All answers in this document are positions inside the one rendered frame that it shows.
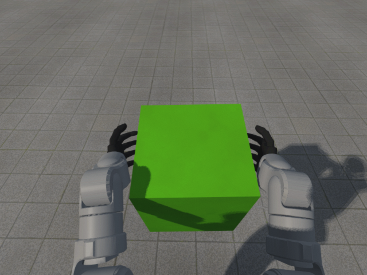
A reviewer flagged carton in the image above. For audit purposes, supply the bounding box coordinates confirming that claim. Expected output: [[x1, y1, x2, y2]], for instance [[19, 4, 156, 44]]
[[129, 104, 260, 232]]

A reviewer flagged robot right forearm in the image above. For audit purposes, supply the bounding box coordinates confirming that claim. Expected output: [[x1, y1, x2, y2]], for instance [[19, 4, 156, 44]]
[[257, 154, 325, 275]]

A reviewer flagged robot left forearm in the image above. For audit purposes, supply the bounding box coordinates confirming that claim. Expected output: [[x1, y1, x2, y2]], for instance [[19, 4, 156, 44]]
[[71, 151, 131, 275]]

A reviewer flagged robot right hand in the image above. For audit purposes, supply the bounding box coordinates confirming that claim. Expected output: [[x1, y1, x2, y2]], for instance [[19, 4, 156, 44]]
[[247, 125, 277, 172]]

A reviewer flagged robot left hand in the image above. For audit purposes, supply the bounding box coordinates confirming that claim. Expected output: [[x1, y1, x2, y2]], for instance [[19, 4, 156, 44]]
[[107, 123, 138, 167]]

